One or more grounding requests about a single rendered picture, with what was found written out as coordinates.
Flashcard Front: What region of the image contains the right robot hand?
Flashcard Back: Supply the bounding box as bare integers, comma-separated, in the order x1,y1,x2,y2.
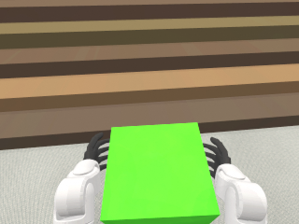
203,137,231,179

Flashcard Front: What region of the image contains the left robot hand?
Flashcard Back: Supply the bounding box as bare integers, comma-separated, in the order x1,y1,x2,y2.
83,133,110,171

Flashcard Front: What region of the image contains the left robot forearm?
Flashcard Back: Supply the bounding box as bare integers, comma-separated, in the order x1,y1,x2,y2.
53,159,102,224

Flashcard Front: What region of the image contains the right robot forearm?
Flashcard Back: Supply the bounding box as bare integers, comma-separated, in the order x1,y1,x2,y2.
215,163,268,224

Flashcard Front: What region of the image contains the carton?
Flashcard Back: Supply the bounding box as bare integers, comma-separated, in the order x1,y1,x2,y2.
100,122,221,224

